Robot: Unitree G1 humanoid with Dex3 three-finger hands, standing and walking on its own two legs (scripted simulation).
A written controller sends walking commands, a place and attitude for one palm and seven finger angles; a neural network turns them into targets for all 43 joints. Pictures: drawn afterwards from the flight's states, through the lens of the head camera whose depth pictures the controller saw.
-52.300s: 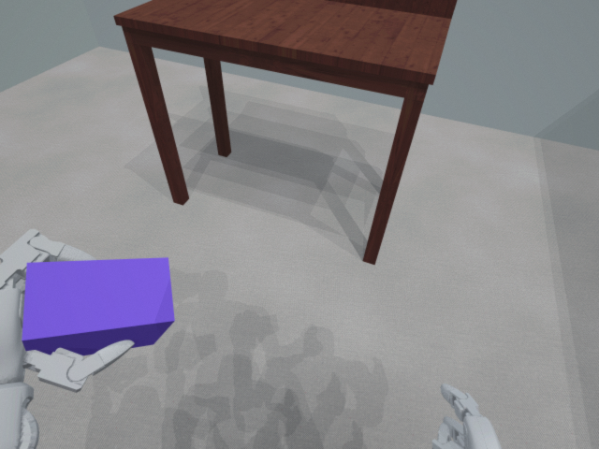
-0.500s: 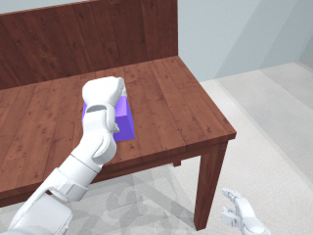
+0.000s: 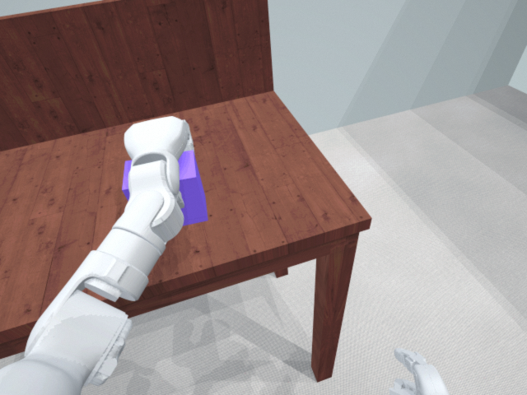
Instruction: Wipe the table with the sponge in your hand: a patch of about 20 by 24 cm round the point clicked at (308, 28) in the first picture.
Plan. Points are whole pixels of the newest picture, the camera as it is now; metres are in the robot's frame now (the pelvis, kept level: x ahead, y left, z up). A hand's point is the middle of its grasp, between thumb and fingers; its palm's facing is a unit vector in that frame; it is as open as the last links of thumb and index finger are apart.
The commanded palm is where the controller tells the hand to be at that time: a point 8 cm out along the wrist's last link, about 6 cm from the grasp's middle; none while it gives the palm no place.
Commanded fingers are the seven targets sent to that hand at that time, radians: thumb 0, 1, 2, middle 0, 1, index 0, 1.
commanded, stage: wipe forward along the third lane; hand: left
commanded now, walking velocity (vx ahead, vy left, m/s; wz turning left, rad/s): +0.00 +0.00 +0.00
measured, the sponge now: (171, 200) +0.39 +0.21 +0.11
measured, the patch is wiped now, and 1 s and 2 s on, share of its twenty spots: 0.75 0.85 1.00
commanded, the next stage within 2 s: wipe back along the third lane in 1.16 s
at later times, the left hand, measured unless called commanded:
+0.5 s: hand (165, 155) +0.43 +0.21 +0.17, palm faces -0.02 +0.00 -1.00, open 10.5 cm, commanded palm +0.42 +0.23 +0.19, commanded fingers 0.00 0.10 1.30 -1.20 -1.60 -1.20 -1.60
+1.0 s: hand (161, 137) +0.48 +0.23 +0.18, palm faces -0.07 +0.02 -1.00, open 10.5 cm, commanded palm +0.48 +0.25 +0.20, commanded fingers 0.00 0.10 1.30 -1.20 -1.60 -1.20 -1.60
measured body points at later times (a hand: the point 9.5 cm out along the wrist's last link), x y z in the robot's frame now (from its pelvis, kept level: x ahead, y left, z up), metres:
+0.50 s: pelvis +0.00 -0.01 +0.00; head -0.01 -0.05 +0.45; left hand +0.43 +0.21 +0.23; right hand +0.14 -0.26 -0.13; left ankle -0.03 +0.12 -0.74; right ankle +0.00 -0.07 -0.74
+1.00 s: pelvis +0.00 +0.00 +0.00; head +0.03 -0.03 +0.45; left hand +0.48 +0.23 +0.23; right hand +0.05 -0.27 -0.14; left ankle -0.03 +0.12 -0.74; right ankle +0.00 -0.07 -0.74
